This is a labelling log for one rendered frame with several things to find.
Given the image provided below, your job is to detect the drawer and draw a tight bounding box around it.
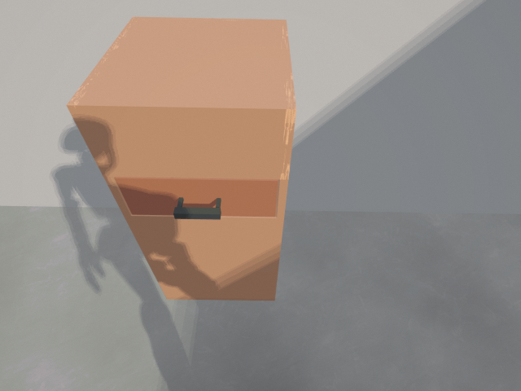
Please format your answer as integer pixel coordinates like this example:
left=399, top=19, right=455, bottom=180
left=115, top=177, right=278, bottom=217

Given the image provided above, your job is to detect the cabinet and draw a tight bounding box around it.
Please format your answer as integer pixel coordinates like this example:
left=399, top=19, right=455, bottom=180
left=67, top=17, right=296, bottom=301

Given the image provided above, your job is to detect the handle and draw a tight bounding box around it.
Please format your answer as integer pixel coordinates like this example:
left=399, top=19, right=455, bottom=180
left=173, top=197, right=221, bottom=220

